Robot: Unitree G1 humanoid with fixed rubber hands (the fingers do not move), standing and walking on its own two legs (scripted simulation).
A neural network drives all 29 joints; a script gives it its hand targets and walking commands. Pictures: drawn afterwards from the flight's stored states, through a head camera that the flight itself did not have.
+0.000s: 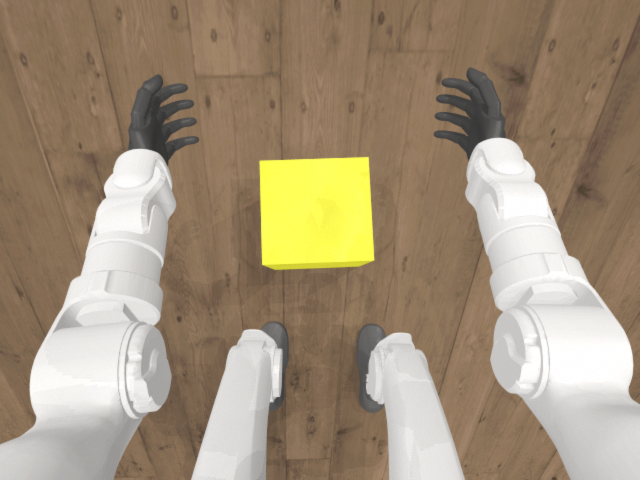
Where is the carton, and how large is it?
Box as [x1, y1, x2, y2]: [260, 157, 373, 269]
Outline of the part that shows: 368,157 260,161 262,264 274,269 358,266 373,260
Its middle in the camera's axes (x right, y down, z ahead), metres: -0.01 -0.05 +0.86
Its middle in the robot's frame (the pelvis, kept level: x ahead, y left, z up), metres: +0.47 +0.02 -0.51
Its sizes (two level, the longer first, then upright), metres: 0.210 0.200 0.250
